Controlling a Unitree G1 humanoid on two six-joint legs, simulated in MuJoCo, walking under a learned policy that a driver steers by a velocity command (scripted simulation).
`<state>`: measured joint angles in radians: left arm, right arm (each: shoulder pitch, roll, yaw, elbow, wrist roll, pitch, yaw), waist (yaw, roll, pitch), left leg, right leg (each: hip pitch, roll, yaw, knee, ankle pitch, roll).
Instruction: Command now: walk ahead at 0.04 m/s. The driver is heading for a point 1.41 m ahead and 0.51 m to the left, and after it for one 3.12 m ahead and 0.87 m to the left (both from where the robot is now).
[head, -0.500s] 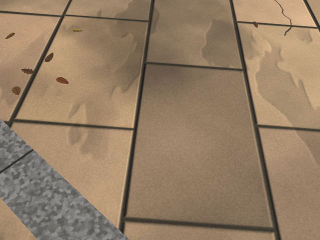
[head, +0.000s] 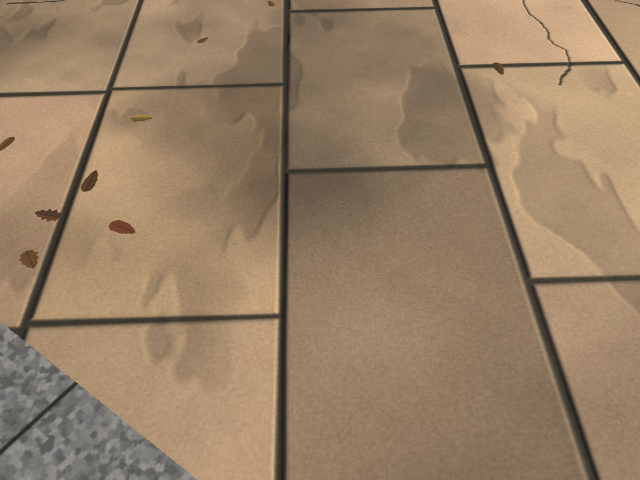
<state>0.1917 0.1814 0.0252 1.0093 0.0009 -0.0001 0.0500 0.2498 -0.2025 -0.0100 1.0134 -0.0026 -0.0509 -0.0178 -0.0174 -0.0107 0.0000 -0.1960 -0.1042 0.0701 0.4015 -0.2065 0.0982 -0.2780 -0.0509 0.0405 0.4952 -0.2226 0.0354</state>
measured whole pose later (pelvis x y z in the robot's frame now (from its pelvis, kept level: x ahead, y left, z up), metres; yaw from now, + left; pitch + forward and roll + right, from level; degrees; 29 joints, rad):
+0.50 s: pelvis +0.02 +0.00 +0.00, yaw +0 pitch -1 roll +0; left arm 0.21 0.17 0.04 1.12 0.00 -0.01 0.06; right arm 0.24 -0.18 -0.02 1.07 0.00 -0.01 -0.03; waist 0.00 0.00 0.04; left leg -0.15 -0.08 0.05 0.41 -0.25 0.09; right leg -0.20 -0.03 0.02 0.45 -0.23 0.03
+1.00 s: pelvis +0.12 -0.08 -0.01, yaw +3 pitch +2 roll +1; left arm 0.08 0.23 0.07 1.02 -0.03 -0.12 0.00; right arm 0.44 -0.24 -0.05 1.05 0.03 -0.06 -0.01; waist -0.05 0.02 -0.01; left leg -0.08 0.01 -0.02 0.48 -0.40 0.01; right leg -0.39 -0.05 -0.05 0.53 -0.17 -0.02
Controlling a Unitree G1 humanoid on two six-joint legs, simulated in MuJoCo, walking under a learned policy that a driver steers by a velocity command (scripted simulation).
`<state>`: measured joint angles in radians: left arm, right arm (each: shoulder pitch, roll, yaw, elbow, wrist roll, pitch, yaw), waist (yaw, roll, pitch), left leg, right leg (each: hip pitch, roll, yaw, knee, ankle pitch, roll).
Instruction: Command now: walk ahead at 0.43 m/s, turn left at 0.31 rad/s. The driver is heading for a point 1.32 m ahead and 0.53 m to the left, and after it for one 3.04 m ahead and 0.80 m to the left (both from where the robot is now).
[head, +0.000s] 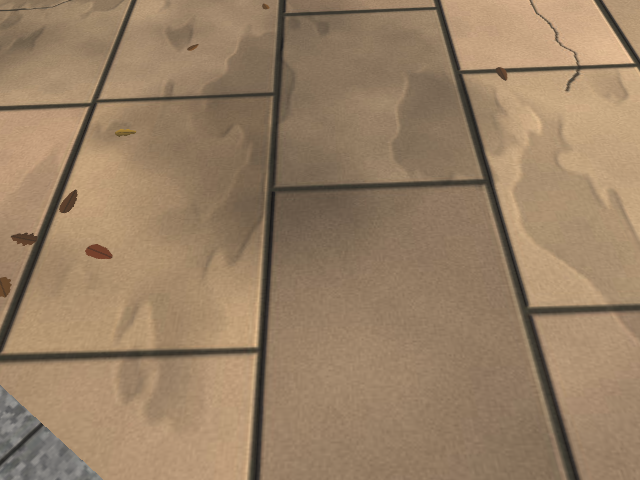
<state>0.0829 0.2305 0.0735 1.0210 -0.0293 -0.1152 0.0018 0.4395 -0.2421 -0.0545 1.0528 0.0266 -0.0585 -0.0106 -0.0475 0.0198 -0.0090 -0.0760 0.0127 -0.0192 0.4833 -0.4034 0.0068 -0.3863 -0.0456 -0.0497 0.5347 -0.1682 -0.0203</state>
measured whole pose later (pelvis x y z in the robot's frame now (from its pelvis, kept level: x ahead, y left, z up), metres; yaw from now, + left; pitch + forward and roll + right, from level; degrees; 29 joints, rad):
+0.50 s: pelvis +0.23 +0.00 -0.01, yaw +15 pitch +2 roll -1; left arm 0.40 0.22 0.06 1.03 0.00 -0.08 0.04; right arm 0.02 -0.20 -0.06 0.79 0.03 -0.04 0.07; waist 0.06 0.01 0.04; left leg -0.63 0.04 0.09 0.67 -0.08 0.12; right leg 0.16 -0.02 -0.32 0.28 -0.45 0.03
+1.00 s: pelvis +0.51 +0.08 +0.00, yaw +33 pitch +3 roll +1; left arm 0.01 0.27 0.05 0.72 -0.01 -0.13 -0.02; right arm 0.36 -0.27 -0.09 0.79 0.03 -0.05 -0.01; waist -0.09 -0.04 0.01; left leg -0.09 -0.10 -0.20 0.46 -0.40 0.04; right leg -0.51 -0.01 0.06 0.48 -0.02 0.01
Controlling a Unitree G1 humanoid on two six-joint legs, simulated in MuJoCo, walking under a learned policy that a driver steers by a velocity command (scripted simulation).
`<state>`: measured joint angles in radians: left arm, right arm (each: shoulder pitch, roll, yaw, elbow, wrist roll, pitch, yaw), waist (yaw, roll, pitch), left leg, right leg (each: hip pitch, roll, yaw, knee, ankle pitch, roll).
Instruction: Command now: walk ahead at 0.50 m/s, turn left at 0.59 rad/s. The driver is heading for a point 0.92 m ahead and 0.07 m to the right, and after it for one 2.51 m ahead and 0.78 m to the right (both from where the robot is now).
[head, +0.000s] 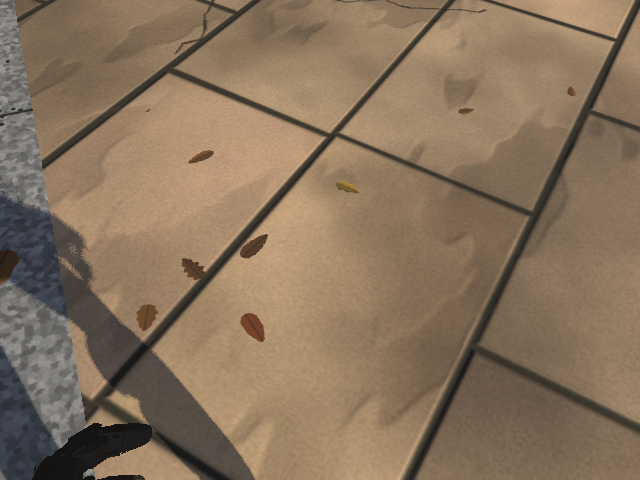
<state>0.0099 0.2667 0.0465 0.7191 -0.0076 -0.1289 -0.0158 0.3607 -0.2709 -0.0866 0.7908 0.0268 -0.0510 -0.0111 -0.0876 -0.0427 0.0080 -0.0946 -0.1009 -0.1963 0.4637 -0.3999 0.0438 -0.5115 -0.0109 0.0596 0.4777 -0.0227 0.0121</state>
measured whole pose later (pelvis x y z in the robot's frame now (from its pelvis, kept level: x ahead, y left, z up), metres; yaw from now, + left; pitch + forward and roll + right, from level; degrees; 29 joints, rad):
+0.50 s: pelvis +0.25 +0.01 +0.00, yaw +10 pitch +3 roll -2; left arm 0.40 0.28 0.06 0.89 -0.03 -0.08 -0.01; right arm 0.04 -0.24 -0.04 0.65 0.02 -0.06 0.04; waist 0.11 0.03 0.01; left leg -0.56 0.06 0.00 0.56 -0.09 0.05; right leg 0.03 -0.01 -0.11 0.26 -0.34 0.02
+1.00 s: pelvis +0.51 +0.06 +0.00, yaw +2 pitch +2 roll +3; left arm 0.12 0.26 0.04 0.74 -0.02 -0.05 -0.05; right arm 0.33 -0.27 -0.07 0.84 0.00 -0.08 0.00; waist -0.07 -0.05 0.01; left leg 0.07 -0.03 0.18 0.22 -0.33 0.00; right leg -0.66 -0.08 0.01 0.65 0.03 -0.03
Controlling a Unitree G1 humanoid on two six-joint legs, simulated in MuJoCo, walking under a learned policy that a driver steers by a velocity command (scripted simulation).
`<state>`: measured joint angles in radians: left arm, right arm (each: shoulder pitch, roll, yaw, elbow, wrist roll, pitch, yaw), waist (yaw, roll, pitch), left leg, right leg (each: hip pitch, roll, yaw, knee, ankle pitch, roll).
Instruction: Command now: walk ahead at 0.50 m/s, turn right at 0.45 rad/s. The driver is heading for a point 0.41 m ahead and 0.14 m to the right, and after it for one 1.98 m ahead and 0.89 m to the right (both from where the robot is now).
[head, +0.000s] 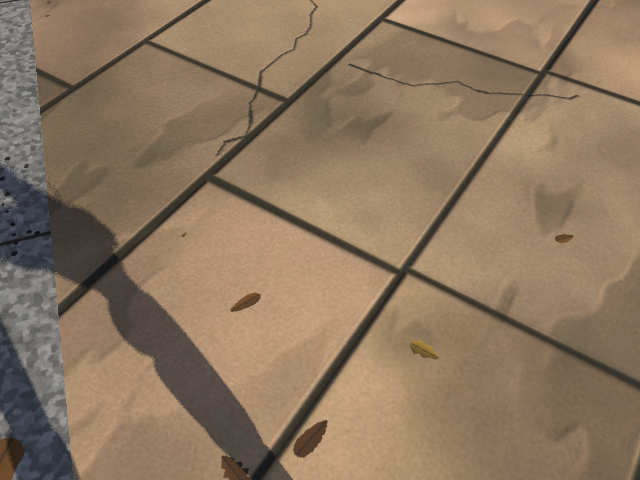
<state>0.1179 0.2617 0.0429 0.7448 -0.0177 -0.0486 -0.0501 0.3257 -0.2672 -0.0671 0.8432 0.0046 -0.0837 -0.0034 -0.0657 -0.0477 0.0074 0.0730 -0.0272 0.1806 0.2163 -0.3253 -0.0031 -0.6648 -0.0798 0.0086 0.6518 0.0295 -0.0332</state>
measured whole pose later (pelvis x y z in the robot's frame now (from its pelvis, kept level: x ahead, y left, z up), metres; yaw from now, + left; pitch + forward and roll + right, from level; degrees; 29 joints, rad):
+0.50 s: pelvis +0.27 -0.05 +0.00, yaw -17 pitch +3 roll +0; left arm 0.33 0.30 0.08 0.71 -0.02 -0.01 0.02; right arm 0.03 -0.28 -0.04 0.69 -0.01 -0.09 0.01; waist 0.07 0.03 0.03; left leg -0.59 0.00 -0.10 0.53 0.02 -0.05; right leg -0.16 0.12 0.17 0.45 -0.32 -0.07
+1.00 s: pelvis +0.36 -0.07 +0.00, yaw -36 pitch +1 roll +2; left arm 0.19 0.31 0.07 0.59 -0.01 0.07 0.00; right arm 0.11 -0.31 -0.07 0.75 0.01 0.01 -0.01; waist -0.01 0.01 0.05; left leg -0.33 0.09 0.18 0.51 -0.18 -0.03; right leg -0.32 -0.04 -0.02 0.60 -0.26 -0.03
